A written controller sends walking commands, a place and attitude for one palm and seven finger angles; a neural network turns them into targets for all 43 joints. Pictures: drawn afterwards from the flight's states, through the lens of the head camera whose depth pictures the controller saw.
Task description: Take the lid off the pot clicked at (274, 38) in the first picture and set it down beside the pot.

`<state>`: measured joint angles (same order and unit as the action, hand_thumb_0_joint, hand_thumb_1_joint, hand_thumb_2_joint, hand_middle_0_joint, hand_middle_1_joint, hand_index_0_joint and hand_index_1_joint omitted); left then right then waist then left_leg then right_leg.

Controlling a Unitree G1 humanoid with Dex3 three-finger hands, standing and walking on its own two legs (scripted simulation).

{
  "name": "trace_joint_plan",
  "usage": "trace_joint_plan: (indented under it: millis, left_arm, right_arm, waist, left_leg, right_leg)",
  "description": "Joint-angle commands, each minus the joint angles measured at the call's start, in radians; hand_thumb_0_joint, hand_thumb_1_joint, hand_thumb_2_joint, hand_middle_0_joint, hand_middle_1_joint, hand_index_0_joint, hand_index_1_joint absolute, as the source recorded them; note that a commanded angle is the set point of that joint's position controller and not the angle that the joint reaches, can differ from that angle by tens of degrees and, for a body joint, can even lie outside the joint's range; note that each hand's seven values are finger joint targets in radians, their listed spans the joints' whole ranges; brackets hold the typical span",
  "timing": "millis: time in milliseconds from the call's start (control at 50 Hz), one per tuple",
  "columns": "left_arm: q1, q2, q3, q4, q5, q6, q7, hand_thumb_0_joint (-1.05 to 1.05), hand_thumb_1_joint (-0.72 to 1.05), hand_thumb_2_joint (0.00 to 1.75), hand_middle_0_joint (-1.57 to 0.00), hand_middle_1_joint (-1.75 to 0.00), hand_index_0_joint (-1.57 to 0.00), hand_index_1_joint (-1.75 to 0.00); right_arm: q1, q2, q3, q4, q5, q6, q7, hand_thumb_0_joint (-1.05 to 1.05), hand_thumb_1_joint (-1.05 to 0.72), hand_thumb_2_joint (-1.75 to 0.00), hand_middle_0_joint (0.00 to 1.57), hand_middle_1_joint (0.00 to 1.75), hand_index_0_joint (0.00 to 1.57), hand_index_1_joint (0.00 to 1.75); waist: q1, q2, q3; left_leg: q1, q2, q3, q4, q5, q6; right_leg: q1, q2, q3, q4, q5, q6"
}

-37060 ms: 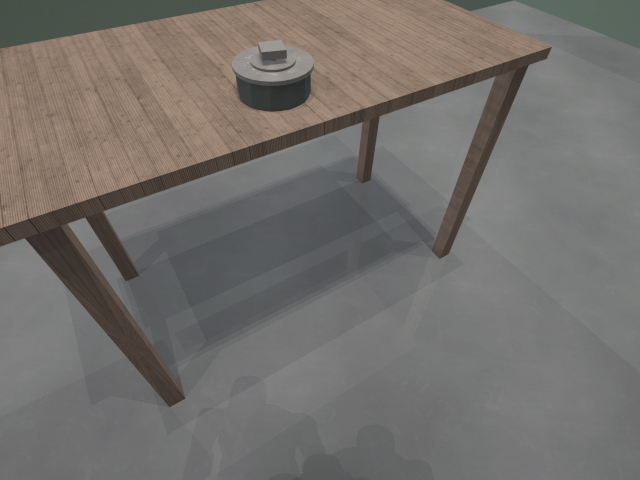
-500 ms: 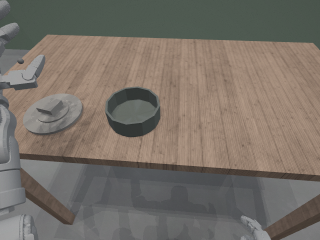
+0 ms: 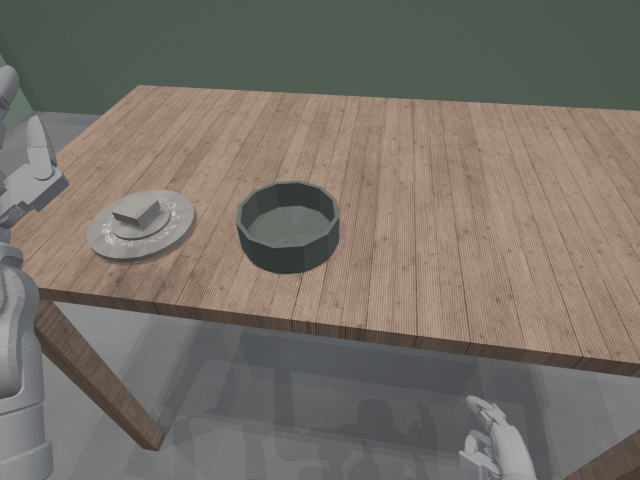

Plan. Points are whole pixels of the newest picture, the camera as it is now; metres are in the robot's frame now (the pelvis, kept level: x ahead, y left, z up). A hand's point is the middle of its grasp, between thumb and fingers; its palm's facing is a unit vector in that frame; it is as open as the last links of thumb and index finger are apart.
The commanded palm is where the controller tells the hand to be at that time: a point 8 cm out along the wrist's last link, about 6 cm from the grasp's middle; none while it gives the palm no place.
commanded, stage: draw the hand back to the body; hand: left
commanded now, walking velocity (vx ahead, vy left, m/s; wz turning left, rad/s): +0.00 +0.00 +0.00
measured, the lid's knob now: (136, 209) +0.44 +0.34 +0.10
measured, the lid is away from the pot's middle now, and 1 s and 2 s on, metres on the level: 0.23 0.23 0.23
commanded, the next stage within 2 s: step back with the hand held close in 0.84 s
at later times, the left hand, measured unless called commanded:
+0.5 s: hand (1, 230) +0.20 +0.26 +0.29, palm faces +0.50 -0.84 -0.23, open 7.4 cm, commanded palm +0.14 +0.30 +0.28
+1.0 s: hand out of the picture +0.17 +0.25 +0.29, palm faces +0.53 -0.79 -0.31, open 7.4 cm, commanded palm +0.12 +0.29 +0.28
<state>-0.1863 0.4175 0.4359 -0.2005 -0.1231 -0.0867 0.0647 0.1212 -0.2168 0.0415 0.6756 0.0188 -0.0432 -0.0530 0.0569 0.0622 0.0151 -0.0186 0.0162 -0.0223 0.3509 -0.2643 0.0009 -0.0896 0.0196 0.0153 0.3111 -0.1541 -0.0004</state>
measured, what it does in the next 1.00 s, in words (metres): stands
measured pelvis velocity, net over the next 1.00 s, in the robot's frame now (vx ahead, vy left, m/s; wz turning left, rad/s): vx -0.01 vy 0.01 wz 0.00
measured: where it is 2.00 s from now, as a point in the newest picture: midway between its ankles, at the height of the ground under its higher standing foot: outside the picture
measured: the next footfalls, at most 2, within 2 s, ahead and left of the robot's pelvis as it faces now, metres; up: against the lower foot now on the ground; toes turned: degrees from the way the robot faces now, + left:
right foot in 1.98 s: -0.17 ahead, -0.11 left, +0.00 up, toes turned -4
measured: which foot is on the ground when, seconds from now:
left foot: down 0.00-1.00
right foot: down 0.00-1.00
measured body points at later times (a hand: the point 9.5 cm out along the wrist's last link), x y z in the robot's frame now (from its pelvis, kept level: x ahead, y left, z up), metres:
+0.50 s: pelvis -0.01 +0.01 +0.00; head -0.04 +0.00 +0.45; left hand +0.17 +0.30 +0.30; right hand +0.18 -0.20 -0.09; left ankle -0.04 +0.12 -0.75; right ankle +0.01 -0.12 -0.75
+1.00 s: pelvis -0.01 +0.01 +0.00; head -0.03 +0.00 +0.45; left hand +0.14 +0.29 +0.31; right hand +0.19 -0.19 -0.08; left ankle -0.04 +0.12 -0.75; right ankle +0.01 -0.12 -0.75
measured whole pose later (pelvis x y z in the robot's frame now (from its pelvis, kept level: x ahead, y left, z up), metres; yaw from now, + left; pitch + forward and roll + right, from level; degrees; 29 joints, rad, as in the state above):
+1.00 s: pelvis -0.01 +0.01 +0.00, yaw +0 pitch -5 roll -1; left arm 0.22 0.41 0.49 -0.65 -0.11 -0.14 0.07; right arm 0.15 -0.19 0.05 0.66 0.00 -0.06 -0.05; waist 0.08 0.05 0.02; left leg -0.04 0.01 -0.02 0.40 -0.28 0.01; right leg -0.09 0.01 0.02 0.32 -0.15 0.01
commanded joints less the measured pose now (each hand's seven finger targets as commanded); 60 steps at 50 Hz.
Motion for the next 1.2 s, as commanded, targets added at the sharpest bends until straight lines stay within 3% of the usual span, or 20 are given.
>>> trace_joint_plan:
  millis: [0, 60, 140, 300, 440, 460, 500, 600, 660, 720, 760, 880, 920, 940, 960, 980, 1000, 1020, 1120, 1180]
  left_arm:
    - [-0.237, 0.248, 0.094, -0.213, -0.008, -0.050, 0.009, 0.00, 0.90, 0.90, -0.20, -0.30, -0.20, -0.30]
    - [-0.244, 0.214, 0.058, -0.294, -0.006, -0.062, 0.009, 0.00, 0.90, 0.90, -0.20, -0.30, -0.20, -0.30]
    - [-0.166, 0.235, 0.104, -0.343, -0.011, -0.070, 0.016, 0.00, 0.90, 0.90, -0.20, -0.30, -0.20, -0.30]
    - [-0.027, 0.196, 0.095, -0.404, -0.012, -0.072, 0.009, 0.00, 0.90, 0.90, -0.20, -0.30, -0.20, -0.30]
    - [0.075, 0.196, 0.117, -0.489, -0.015, -0.082, 0.007, 0.00, 0.90, 0.90, -0.20, -0.30, -0.20, -0.30]
    - [0.092, 0.196, 0.121, -0.488, -0.017, -0.082, 0.007, 0.00, 0.90, 0.90, -0.20, -0.30, -0.20, -0.30]
    - [0.106, 0.178, 0.100, -0.533, -0.011, -0.084, 0.004, 0.00, 0.90, 0.90, -0.20, -0.30, -0.20, -0.30]
    - [0.206, 0.186, 0.121, -0.611, -0.009, -0.089, 0.008, 0.00, 0.90, 0.90, -0.20, -0.30, -0.20, -0.30]
    - [0.255, 0.186, 0.135, -0.604, -0.008, -0.085, 0.010, 0.00, 0.90, 0.90, -0.20, -0.30, -0.20, -0.30]
    - [0.195, 0.169, 0.114, -0.620, -0.008, -0.085, 0.008, 0.00, 0.90, 0.90, -0.20, -0.30, -0.20, -0.30]
    - [0.213, 0.161, 0.108, -0.576, -0.004, -0.080, 0.012, 0.00, 0.90, 0.90, -0.20, -0.30, -0.20, -0.30]
    - [0.249, 0.170, 0.114, -0.624, -0.004, -0.083, 0.013, 0.00, 0.90, 0.90, -0.20, -0.30, -0.20, -0.30]
    - [0.250, 0.189, 0.140, -0.624, -0.011, -0.083, 0.015, 0.00, 0.90, 0.90, -0.20, -0.30, -0.20, -0.30]
    - [0.077, 0.367, 0.274, -0.719, 0.027, -0.149, 0.037, 0.00, 0.90, 0.90, -0.20, -0.30, -0.20, -0.30]
    - [0.196, 0.282, 0.227, -0.585, 0.026, -0.161, 0.040, 0.00, 0.90, 0.90, -0.20, -0.30, -0.20, -0.30]
    - [0.270, 0.238, 0.191, -0.570, 0.032, -0.156, 0.034, 0.00, 0.90, 0.90, -0.20, -0.30, -0.20, -0.30]
    - [0.287, 0.217, 0.170, -0.574, 0.040, -0.151, 0.029, 0.00, 0.90, 0.90, -0.20, -0.30, -0.20, -0.30]
    - [0.268, 0.215, 0.164, -0.599, 0.043, -0.161, 0.022, 0.00, 0.90, 0.90, -0.20, -0.30, -0.20, -0.30]
    - [0.416, 0.259, 0.212, -0.677, 0.040, -0.176, 0.033, 0.00, 0.90, 0.90, -0.20, -0.30, -0.20, -0.30]
    - [0.523, 0.292, 0.267, -0.759, 0.034, -0.184, 0.041, 0.00, 0.90, 0.90, -0.20, -0.30, -0.20, -0.30]
  right_arm:
    - [-0.135, -0.105, -0.038, -0.143, -0.005, -0.045, -0.009, 0.00, -0.90, -0.90, 0.20, 0.30, 0.20, 0.30]
    - [-0.151, -0.099, -0.036, -0.149, -0.005, -0.052, -0.008, 0.00, -0.90, -0.90, 0.20, 0.30, 0.20, 0.30]
    - [-0.151, -0.100, -0.038, -0.148, -0.011, -0.059, -0.009, 0.00, -0.90, -0.90, 0.20, 0.30, 0.20, 0.30]
    - [-0.147, -0.094, -0.038, -0.141, -0.017, -0.065, -0.006, 0.00, -0.90, -0.90, 0.20, 0.30, 0.20, 0.30]
    - [-0.151, -0.090, -0.040, -0.150, -0.021, -0.072, -0.003, 0.00, -0.90, -0.90, 0.20, 0.30, 0.20, 0.30]
    - [-0.147, -0.089, -0.040, -0.149, -0.021, -0.072, -0.004, 0.00, -0.90, -0.90, 0.20, 0.30, 0.20, 0.30]
    - [-0.147, -0.088, -0.041, -0.150, -0.023, -0.075, -0.002, 0.00, -0.90, -0.90, 0.20, 0.30, 0.20, 0.30]
    - [-0.136, -0.085, -0.044, -0.156, -0.027, -0.085, 0.002, 0.00, -0.90, -0.90, 0.20, 0.30, 0.20, 0.30]
    - [-0.133, -0.081, -0.041, -0.159, -0.027, -0.084, -0.002, 0.00, -0.90, -0.90, 0.20, 0.30, 0.20, 0.30]
    - [-0.138, -0.080, -0.037, -0.156, -0.022, -0.085, -0.003, 0.00, -0.90, -0.90, 0.20, 0.30, 0.20, 0.30]
    - [-0.128, -0.079, -0.037, -0.150, -0.024, -0.084, -0.007, 0.00, -0.90, -0.90, 0.20, 0.30, 0.20, 0.30]
    - [-0.132, -0.078, -0.041, -0.157, -0.026, -0.085, -0.004, 0.00, -0.90, -0.90, 0.20, 0.30, 0.20, 0.30]
    - [-0.141, -0.077, -0.037, -0.163, -0.024, -0.088, -0.005, 0.00, -0.90, -0.90, 0.20, 0.30, 0.20, 0.30]
    - [-0.114, -0.129, -0.039, -0.214, -0.001, -0.067, 0.000, 0.00, -0.90, -0.90, 0.20, 0.30, 0.20, 0.30]
    - [-0.104, -0.112, -0.046, -0.200, -0.006, -0.054, -0.004, 0.00, -0.90, -0.90, 0.20, 0.30, 0.20, 0.30]
    - [-0.104, -0.110, -0.054, -0.208, -0.003, -0.042, 0.003, 0.00, -0.90, -0.90, 0.20, 0.30, 0.20, 0.30]
    - [-0.094, -0.118, -0.062, -0.209, 0.000, -0.028, 0.011, 0.00, -0.90, -0.90, 0.20, 0.30, 0.20, 0.30]
    - [-0.107, -0.120, -0.063, -0.215, 0.002, -0.021, 0.017, 0.00, -0.90, -0.90, 0.20, 0.30, 0.20, 0.30]
    - [-0.082, -0.128, -0.082, -0.250, 0.014, 0.014, 0.021, 0.00, -0.90, -0.90, 0.20, 0.30, 0.20, 0.30]
    - [-0.066, -0.125, -0.095, -0.279, 0.020, 0.030, 0.025, 0.00, -0.90, -0.90, 0.20, 0.30, 0.20, 0.30]
  waist:
    - [0.001, 0.000, -0.143]
    - [-0.004, 0.041, -0.154]
    - [0.009, 0.014, -0.175]
    - [0.014, 0.029, -0.109]
    - [0.019, 0.026, -0.094]
    - [0.020, 0.001, -0.085]
    - [0.018, 0.034, -0.088]
    - [0.026, 0.039, -0.110]
    - [0.027, 0.019, -0.077]
    - [0.009, 0.033, -0.042]
    - [0.014, 0.021, -0.022]
    - [0.026, 0.003, -0.078]
    - [0.025, 0.002, -0.077]
    - [-0.025, -0.009, -0.008]
    - [-0.023, -0.101, -0.020]
    - [-0.022, -0.138, -0.028]
    - [-0.033, -0.125, -0.052]
    - [-0.039, -0.071, -0.075]
    - [-0.040, 0.025, -0.205]
    - [-0.040, -0.029, -0.251]
  left_leg:
    - [-0.046, -0.007, 0.056, -0.046, 0.264, 0.044]
    - [-0.026, -0.008, 0.050, -0.049, 0.240, 0.041]
    - [-0.034, -0.007, 0.037, -0.050, 0.246, 0.039]
    - [-0.056, -0.003, 0.035, -0.054, 0.235, 0.034]
    - [-0.070, -0.001, 0.025, -0.055, 0.204, 0.032]
    - [-0.075, 0.001, 0.022, -0.057, 0.202, 0.032]
    - [-0.063, 0.000, 0.026, -0.051, 0.210, 0.029]
    - [-0.055, 0.002, 0.023, -0.039, 0.233, 0.024]
    - [-0.072, 0.003, 0.025, -0.039, 0.232, 0.023]
    - [-0.068, 0.002, 0.024, -0.042, 0.196, 0.026]
    - [-0.077, 0.004, 0.022, -0.046, 0.193, 0.026]
    - [-0.060, 0.005, 0.021, -0.038, 0.208, 0.028]
    - [-0.061, 0.003, 0.019, -0.035, 0.193, 0.030]
    - [-0.130, 0.008, 0.004, -0.005, 0.105, 0.047]
    - [-0.144, 0.005, -0.019, 0.015, 0.107, 0.053]
    - [-0.120, 0.008, -0.016, 0.043, 0.144, 0.058]
    - [-0.114, 0.011, -0.011, 0.060, 0.175, 0.054]
    - [-0.102, 0.015, -0.005, 0.060, 0.202, 0.052]
    - [-0.110, 0.055, -0.018, 0.059, 0.362, 0.054]
    - [-0.157, 0.077, -0.035, 0.084, 0.427, 0.056]
  right_leg:
    - [0.103, -0.009, -0.042, -0.019, 0.189, -0.034]
    - [0.095, -0.009, -0.039, -0.023, 0.154, -0.036]
    - [0.116, -0.007, -0.042, -0.014, 0.156, -0.037]
    - [0.092, -0.009, -0.041, -0.017, 0.140, -0.039]
    - [0.088, -0.010, -0.039, -0.020, 0.104, -0.040]
    - [0.087, -0.009, -0.041, -0.021, 0.102, -0.040]
    - [0.078, -0.010, -0.039, -0.018, 0.108, -0.039]
    - [0.089, -0.009, -0.036, -0.010, 0.132, -0.040]
    - [0.079, -0.009, -0.038, -0.012, 0.130, -0.040]
    - [0.049, -0.007, -0.033, -0.028, 0.094, -0.041]
    - [0.040, -0.012, -0.040, -0.031, 0.083, -0.041]
    - [0.067, -0.014, -0.038, -0.019, 0.097, -0.039]
    - [0.069, -0.010, -0.030, -0.024, 0.090, -0.039]
    - [-0.047, -0.047, 0.106, -0.064, 0.145, -0.031]
    - [-0.040, -0.067, 0.103, -0.061, 0.149, -0.028]
    - [-0.057, -0.075, 0.128, -0.068, 0.192, -0.027]
    - [-0.057, -0.087, 0.137, -0.062, 0.235, -0.029]
    - [-0.059, -0.089, 0.134, -0.045, 0.277, -0.030]
    - [-0.010, -0.085, 0.076, 0.061, 0.375, -0.013]
    - [0.012, -0.082, 0.064, 0.115, 0.398, -0.004]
